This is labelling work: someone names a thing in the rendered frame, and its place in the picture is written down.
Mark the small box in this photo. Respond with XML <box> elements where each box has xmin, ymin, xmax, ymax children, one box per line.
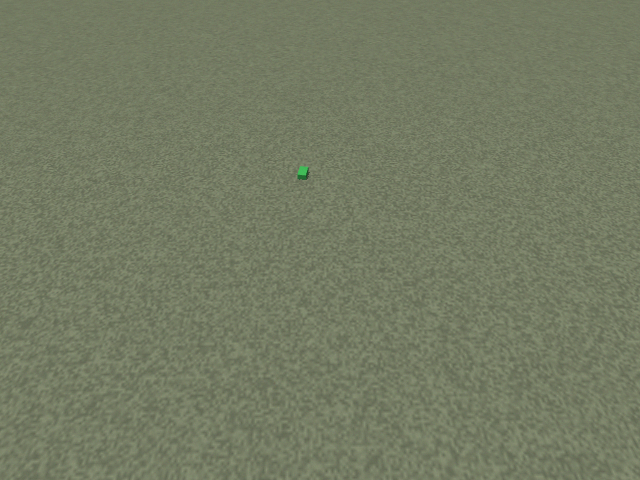
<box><xmin>297</xmin><ymin>166</ymin><xmax>308</xmax><ymax>180</ymax></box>

